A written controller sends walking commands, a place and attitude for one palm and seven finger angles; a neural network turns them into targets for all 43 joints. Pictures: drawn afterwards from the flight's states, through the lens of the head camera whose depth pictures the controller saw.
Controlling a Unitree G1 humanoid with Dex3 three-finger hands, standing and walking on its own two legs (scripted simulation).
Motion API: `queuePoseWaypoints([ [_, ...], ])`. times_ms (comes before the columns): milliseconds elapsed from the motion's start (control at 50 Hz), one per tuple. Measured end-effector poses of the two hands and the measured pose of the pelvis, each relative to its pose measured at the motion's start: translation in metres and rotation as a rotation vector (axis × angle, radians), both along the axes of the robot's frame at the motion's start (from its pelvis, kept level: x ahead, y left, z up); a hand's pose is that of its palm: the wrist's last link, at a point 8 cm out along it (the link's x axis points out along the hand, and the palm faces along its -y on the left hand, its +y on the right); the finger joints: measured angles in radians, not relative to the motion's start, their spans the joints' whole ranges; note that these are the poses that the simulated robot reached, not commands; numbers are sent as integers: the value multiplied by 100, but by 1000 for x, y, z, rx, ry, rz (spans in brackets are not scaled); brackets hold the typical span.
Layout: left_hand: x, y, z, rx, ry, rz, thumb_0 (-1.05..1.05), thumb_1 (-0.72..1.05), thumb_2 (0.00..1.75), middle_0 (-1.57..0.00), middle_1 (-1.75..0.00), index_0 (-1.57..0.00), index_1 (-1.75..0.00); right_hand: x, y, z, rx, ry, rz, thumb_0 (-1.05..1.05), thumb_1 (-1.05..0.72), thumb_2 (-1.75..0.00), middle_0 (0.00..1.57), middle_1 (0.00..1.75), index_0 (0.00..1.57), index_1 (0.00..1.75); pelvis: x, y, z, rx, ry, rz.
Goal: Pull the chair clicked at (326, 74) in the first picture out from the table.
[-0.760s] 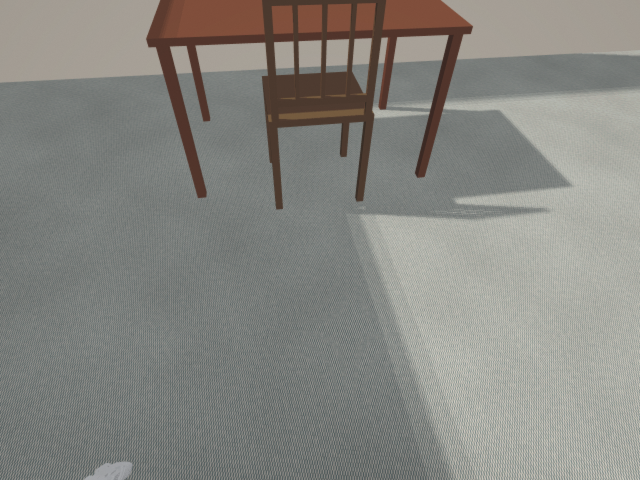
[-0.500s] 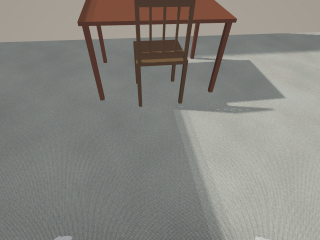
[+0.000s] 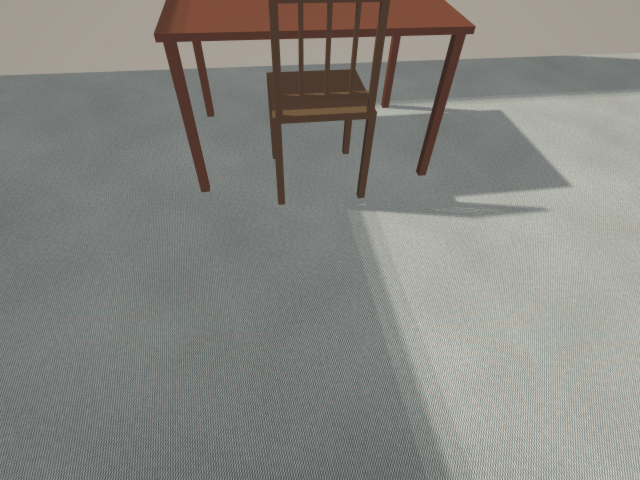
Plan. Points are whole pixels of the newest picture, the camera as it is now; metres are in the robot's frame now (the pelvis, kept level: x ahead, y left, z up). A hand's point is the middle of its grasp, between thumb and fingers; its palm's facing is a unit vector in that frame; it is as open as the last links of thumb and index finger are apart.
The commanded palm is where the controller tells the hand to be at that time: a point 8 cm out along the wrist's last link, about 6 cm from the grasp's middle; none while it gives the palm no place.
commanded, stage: stand and wait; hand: left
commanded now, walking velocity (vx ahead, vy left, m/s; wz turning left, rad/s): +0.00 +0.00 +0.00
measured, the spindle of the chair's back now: (328, 51) +1.47 +0.05 -0.08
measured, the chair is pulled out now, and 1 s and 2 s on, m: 0.00 0.00 0.00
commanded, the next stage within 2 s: look at it before walking up in 0.06 s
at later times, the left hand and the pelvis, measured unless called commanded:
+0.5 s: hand out of the picture +0.08 +0.24 -0.16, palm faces -0.04 -0.94 -0.33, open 7.4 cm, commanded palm none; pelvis +0.00 -0.01 +0.00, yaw +0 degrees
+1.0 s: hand out of the picture +0.07 +0.21 -0.17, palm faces -0.07 -0.96 -0.25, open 7.4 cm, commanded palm none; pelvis +0.03 -0.01 -0.01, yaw -4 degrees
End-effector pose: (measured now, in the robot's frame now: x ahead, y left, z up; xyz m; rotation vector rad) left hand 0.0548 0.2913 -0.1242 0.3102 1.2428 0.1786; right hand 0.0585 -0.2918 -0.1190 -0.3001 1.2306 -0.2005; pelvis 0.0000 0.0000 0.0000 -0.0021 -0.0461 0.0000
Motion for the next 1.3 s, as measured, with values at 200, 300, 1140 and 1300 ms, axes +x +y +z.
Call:
queuePoseWaypoints([
  [200, 11, -4, 2, -3, -24, -12, 1, 90, 90, -21, -30, -20, -30, 7, -1, 2, 3, -21, 3, 1, -91, -90, 20, 30, 20, 30, 0, -2, 1, 2, 3, -2],
  [300, 14, -6, 4, -2, -29, -14, 1, 90, 90, -21, -30, -20, -30, 12, -3, 2, 3, -29, 5, 1, -91, -90, 20, 30, 20, 30, 2, -3, 1, 2, 3, -3],
  [1140, 42, -74, -21, -111, 162, -89, 1, 91, 90, -20, -30, -20, -30, -36, 16, -30, 115, 83, -230, 1, -91, -90, 20, 30, 20, 30, 64, -28, -10, 23, 34, -172],
  [1300, 115, -119, -25, -109, 22, -115, 1, 91, 90, -20, -30, -20, -30, -33, -7, -44, 151, 221, -291, 1, -91, -90, 20, 30, 20, 30, 107, -63, -19, 1, 20, -199],
])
